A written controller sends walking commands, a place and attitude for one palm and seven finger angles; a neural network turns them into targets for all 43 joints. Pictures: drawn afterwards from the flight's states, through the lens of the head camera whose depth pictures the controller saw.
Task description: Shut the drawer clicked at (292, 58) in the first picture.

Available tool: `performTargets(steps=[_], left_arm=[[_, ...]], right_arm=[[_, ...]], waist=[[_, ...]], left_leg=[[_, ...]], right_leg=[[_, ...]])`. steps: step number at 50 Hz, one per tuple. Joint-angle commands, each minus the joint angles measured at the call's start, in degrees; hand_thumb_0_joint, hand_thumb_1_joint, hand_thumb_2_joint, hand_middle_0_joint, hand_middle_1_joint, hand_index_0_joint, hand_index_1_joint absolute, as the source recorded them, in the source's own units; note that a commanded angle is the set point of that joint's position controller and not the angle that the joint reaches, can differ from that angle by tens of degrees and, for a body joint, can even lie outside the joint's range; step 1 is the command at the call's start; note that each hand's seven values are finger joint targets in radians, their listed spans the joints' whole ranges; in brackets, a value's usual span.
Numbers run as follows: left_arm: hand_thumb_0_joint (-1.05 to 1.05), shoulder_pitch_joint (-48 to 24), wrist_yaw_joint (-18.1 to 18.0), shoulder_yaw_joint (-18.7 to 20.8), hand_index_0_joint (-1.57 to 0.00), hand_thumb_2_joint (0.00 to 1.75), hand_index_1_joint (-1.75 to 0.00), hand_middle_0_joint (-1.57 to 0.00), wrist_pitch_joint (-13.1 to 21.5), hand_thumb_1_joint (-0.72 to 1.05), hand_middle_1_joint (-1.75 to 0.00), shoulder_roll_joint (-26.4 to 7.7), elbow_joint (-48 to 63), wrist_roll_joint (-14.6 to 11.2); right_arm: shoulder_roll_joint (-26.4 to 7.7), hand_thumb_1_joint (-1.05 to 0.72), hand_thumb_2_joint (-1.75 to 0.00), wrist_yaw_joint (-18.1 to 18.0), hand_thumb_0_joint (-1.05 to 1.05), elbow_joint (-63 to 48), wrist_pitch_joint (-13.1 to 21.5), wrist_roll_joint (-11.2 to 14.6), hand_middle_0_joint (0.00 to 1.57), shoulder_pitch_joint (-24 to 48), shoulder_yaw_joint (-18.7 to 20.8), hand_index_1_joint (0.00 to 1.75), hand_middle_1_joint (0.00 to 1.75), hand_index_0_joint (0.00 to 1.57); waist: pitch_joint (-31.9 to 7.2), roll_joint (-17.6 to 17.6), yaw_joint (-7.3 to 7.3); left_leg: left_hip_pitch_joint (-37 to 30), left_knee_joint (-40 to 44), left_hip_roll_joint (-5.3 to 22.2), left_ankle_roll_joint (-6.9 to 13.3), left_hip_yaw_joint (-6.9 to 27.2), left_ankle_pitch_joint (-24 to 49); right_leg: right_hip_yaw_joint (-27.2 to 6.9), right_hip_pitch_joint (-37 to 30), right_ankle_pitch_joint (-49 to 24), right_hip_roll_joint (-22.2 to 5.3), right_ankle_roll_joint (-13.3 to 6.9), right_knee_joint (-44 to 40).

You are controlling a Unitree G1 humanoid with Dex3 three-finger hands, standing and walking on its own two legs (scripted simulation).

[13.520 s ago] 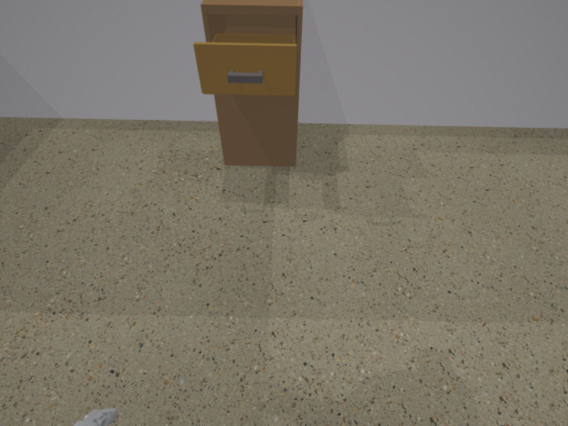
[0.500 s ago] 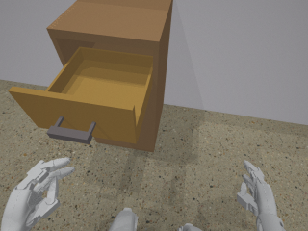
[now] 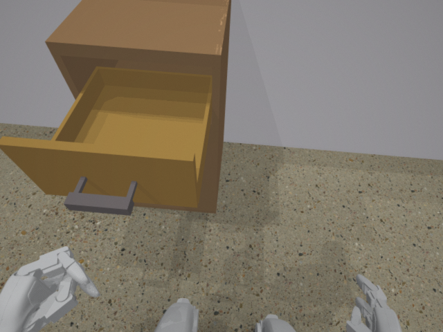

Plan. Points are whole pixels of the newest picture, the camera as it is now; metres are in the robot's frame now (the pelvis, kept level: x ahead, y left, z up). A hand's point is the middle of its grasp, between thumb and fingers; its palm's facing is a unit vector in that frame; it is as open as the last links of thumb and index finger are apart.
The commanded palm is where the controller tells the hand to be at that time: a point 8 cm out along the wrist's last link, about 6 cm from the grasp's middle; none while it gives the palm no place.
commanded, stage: raise the hand and make a fist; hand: left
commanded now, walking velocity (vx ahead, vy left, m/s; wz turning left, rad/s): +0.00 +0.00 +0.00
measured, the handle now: (104, 193) +0.36 +0.27 +0.00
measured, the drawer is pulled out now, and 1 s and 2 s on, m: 0.28 0.28 0.28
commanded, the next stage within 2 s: bring the fist close to the handle in 0.92 s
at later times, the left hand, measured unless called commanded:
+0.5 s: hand (57, 299) +0.16 +0.23 +0.08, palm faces +0.02 -1.00 -0.06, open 3.3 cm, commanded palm +0.12 +0.28 +0.10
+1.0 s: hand (67, 293) +0.16 +0.22 +0.09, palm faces +0.04 -0.99 -0.10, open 3.3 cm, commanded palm +0.12 +0.28 +0.10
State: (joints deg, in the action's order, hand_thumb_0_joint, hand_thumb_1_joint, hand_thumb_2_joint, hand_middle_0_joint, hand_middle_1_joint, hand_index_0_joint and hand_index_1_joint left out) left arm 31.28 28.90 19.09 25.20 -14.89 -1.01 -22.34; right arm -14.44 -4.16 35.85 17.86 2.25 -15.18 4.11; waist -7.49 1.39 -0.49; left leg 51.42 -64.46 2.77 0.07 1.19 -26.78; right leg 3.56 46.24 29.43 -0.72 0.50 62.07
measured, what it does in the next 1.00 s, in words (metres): stands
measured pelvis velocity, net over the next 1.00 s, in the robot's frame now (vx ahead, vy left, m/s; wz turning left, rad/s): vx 0.02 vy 0.00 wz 0.03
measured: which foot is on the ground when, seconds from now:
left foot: down 0.00-1.00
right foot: down 0.00-1.00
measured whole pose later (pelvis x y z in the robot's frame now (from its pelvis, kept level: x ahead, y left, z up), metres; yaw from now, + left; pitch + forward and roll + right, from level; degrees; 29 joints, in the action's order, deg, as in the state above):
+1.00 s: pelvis +0.02 +0.00 +0.01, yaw +1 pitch +11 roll -3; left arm 40.3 18.5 14.4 18.2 -15.9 14.7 -18.3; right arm -11.9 -3.3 28.9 12.7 3.0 -13.6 0.5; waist -9.1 2.4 -0.6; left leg 45.3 -62.0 2.2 0.2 2.6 -27.7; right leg 4.8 38.8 29.8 -0.8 0.8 57.8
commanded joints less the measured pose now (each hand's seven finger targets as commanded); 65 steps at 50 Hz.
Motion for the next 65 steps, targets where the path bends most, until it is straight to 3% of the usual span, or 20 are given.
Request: performTargets(steps=[1,4,6,9,10,12,14,17,19,25,29,32,35,37,46,51,54,56,61,65], left_arm=[[0.0,-0.58,-3.41,2.75,-1.2,0.9,-1.38,-1.2,4.5,0.9,-1.38,-8.02,19.03,-0.46],[0.0,3.92,-6.7,1.06,-1.26,0.9,-1.45,-1.26,0.51,0.9,-1.45,-6.95,20.83,1.73],[0.0,5.46,-8.29,-1.36,-1.3,0.9,-1.49,-1.3,-2.66,0.9,-1.49,-5.51,23.03,3.14],[0.0,7.52,-10.52,-3.49,-1.36,0.9,-1.56,-1.36,-6.57,0.9,-1.56,-4.68,24.85,5.18],[0.0,7.08,-11.13,-5.51,-1.38,0.9,-1.58,-1.38,-7.19,0.9,-1.58,-3.48,26.96,5.66],[0.0,6.98,-12.43,-5.69,-1.4,0.9,-1.6,-1.4,-7.6,0.9,-1.6,-3.65,28.48,5.75],[0.0,7.81,-13.57,-5.37,-1.4,0.9,-1.6,-1.4,-7.34,0.9,-1.6,-4.46,29.29,6.25],[0.0,7.78,-14.29,-7.68,-1.4,0.9,-1.6,-1.4,-5.99,0.9,-1.6,-2.91,31.71,6.74],[0.0,7.06,-14.52,-7.09,-1.4,0.9,-1.6,-1.4,-5.35,0.9,-1.6,-3.79,31.98,6.88],[0.0,8.02,-13.72,-7.32,-1.4,0.9,-1.6,-1.4,-5.38,0.9,-1.6,-4.51,34.06,7.19],[0.0,10.03,-13.98,-5.34,-1.4,0.9,-1.6,-1.4,-6.8,0.9,-1.6,-4.93,31.05,6.75],[0.0,11.14,-14.11,-5.01,-1.4,0.9,-1.6,-1.4,-7.02,0.9,-1.6,-4.5,31.61,5.95],[0.0,12.66,-14.33,-1.81,-1.4,0.9,-1.6,-1.4,-6.66,0.9,-1.6,-6.19,29.8,5.3],[0.0,12.1,-13.97,-1.92,-1.4,0.9,-1.6,-1.4,-5.55,0.9,-1.6,-6.06,30.97,4.89],[0.0,11.3,-10.6,-0.11,-1.4,0.9,-1.6,-1.4,-3.45,0.9,-1.6,-7.33,26.85,2.94],[0.0,11.24,-8.64,2.12,-1.4,0.9,-1.6,-1.4,-3.33,0.9,-1.6,-8.34,25.68,1.85],[0.0,7.68,-7.59,3.69,-1.4,0.9,-1.6,-1.4,-3.19,0.9,-1.6,-9.02,20.16,1.3],[0.0,3.87,-6.52,2.71,-1.4,0.9,-1.6,-1.4,-2.36,0.9,-1.6,-8.31,18.41,0.98],[0.0,0.6,-3.66,4.47,-1.4,0.9,-1.6,-1.4,-0.23,0.9,-1.6,-10.13,16.05,0.3],[0.0,-2.13,-2.04,8.69,-1.4,0.9,-1.6,-1.4,0.74,0.9,-1.6,-13.09,12.06,-0.79]], right_arm=[[-5.68,-0.9,-0.9,0.45,0.0,-11.11,4.68,0.29,0.2,6.33,1.13,0.3,0.3,0.2],[-5.58,-0.9,-0.9,0.99,0.0,-13.08,3.44,0.39,0.2,7.11,0.79,0.3,0.3,0.2],[-5.2,-0.9,-0.9,1.32,0.0,-14.47,2.02,0.54,0.2,7.24,0.51,0.3,0.3,0.2],[-4.89,-0.9,-0.9,1.75,0.0,-16.28,0.05,0.41,0.2,7.41,-0.01,0.3,0.3,0.2],[-4.89,-0.9,-0.9,1.98,0.0,-17.16,-0.51,0.39,0.2,7.17,-0.42,0.3,0.3,0.2],[-4.62,-0.9,-0.9,2.07,0.0,-17.78,-1.23,0.17,0.2,7.23,-0.62,0.3,0.3,0.2],[-4.72,-0.9,-0.9,2.09,0.0,-18.37,-1.91,-0.19,0.2,7.37,-1.15,0.3,0.3,0.2],[-4.54,-0.9,-0.9,2.34,0.0,-19.26,-2.39,-0.31,0.2,6.41,-1.49,0.3,0.3,0.2],[-4.8,-0.9,-0.9,2.22,0.0,-19.17,-2.6,-0.38,0.2,6.38,-1.66,0.3,0.3,0.2],[-4.89,-0.9,-0.9,1.89,0.0,-19.58,-2.78,0.17,0.2,5.61,-1.75,0.3,0.3,0.2],[-4.6,-0.9,-0.9,1.43,0.0,-18.98,-2.96,0.62,0.2,6.67,-1.45,0.3,0.3,0.2],[-4.32,-0.9,-0.9,1.41,0.0,-19.09,-2.89,0.8,0.2,6.5,-1.29,0.3,0.3,0.2],[-4.09,-0.9,-0.9,1.17,0.0,-18.61,-3.02,0.9,0.2,6.42,-1.02,0.3,0.3,0.2],[-3.98,-0.9,-0.9,1.29,0.0,-18.42,-2.73,0.92,0.2,6.42,-0.89,0.3,0.3,0.2],[-4.29,-0.9,-0.9,0.89,0.0,-16.86,-1.36,1.2,0.2,6.14,-0.45,0.3,0.3,0.2],[-3.95,-0.9,-0.9,0.2,0.0,-16.33,-1.1,1.41,0.2,6.54,-0.37,0.3,0.3,0.2],[-4.14,-0.9,-0.9,-0.29,0.0,-14.78,-1.32,1.19,0.2,6.74,-0.36,0.3,0.3,0.2],[-4.47,-0.9,-0.9,-0.57,0.0,-14.33,-1.2,1.04,0.2,6.74,-0.58,0.3,0.3,0.2],[-4.8,-0.9,-0.9,-0.82,0.0,-13.46,-0.38,0.64,0.2,6.57,-0.44,0.3,0.3,0.2],[-4.76,-0.9,-0.9,-1.11,0.0,-11.88,-0.25,0.45,0.2,6.95,-0.2,0.3,0.3,0.2]], waist=[[-10.54,5.05,-0.65],[-9.52,6.2,-1.36],[-8.45,7.35,-1.04],[-6.27,5.81,-0.96],[-5.44,6.58,-0.62],[-4.32,5.5,-0.37],[-3.41,5.1,-0.73],[-4.17,4.93,-0.17],[-4.01,4.31,0.0],[-6.93,4.98,0.11],[-5.32,3.04,-0.5],[-6.18,3.75,-0.74],[-6.63,2.89,-1.33],[-6.54,4.42,-1.23],[-6.09,2.59,0.01],[-7.13,3.41,-0.6],[-4.64,0.09,0.41],[-2.95,0.72,1.31],[-7.55,0.84,1.04],[-9.76,0.54,0.48]], left_leg=[[-14.58,11.86,-2.46,1.57,2.31,7.11],[-15.8,15.27,-2.01,1.03,4.44,4.33],[-16.69,16.67,-1.83,0.65,4.92,3.54],[-16.87,18.27,-1.29,0.21,6.2,3.61],[-17.28,18.55,-1.21,-0.03,6.39,3.7],[-16.96,18.67,-1.3,-0.08,6.43,1.85],[-16.24,18.56,-1.48,-0.13,6.56,2.46],[-17.11,18.36,-1.3,-0.4,6.62,1.65],[-16.3,18.06,-1.48,-0.19,6.66,0.76],[-17.74,18.2,-1.32,-0.32,6.88,1.87],[-16.44,18.44,-1.34,-0.17,6.55,1.91],[-16.74,17.9,-1.66,-0.25,5.34,4.54],[-15.9,17.16,-1.97,-0.17,4.22,6.71],[-16.45,16.61,-1.98,-0.31,3.7,8.73],[-15.21,13.73,-2.46,0.6,2.38,10.49],[-15.39,12.72,-2.83,0.99,1.44,12.14],[-12.39,10.89,-2.81,1.14,1.38,11.4],[-10.92,9.71,-2.92,1.1,1.09,9.33],[-9.9,6.72,-2.85,1.45,0.65,11.29],[-7.23,4.45,-2.62,1.37,0.55,12.31]], right_leg=[[0.7,-1.87,-4.11,2.53,-2.04,-8.57],[2.38,-2.39,-4.38,2.75,-2.12,-8.02],[2.85,-2.63,-4.89,2.49,-1.94,-8.52],[3.6,-3.24,-5.36,2.84,-1.9,-8.76],[3.82,-2.62,-5.33,2.75,-1.78,-8.73],[3.89,-2.52,-4.88,2.81,-1.76,-9.44],[3.87,-2.94,-5.15,3.07,-1.99,-9.43],[3.8,-2.05,-4.48,2.82,-1.85,-9.35],[3.51,-2.38,-4.23,2.94,-1.85,-9.48],[3.2,-3.28,-4.51,2.55,-1.73,-9.9],[3.5,-4.43,-4.53,2.9,-1.81,-10.58],[3.63,-5.54,-5.63,2.77,-1.85,-10.99],[3.54,-6.89,-6.43,2.93,-1.97,-11.38],[3.55,-6.91,-7.27,2.89,-2.04,-11.24],[2.14,-7.06,-9.0,3.1,-1.77,-12.51],[0.79,-9.01,-11.06,2.82,-1.78,-13.37],[-0.3,-7.96,-10.24,2.91,-1.57,-14.0],[-1.42,-5.99,-7.49,2.51,-1.35,-14.46],[-3.68,-6.6,-9.52,1.68,-1.15,-13.45],[-5.57,-7.74,-11.9,0.93,-0.55,-12.39]])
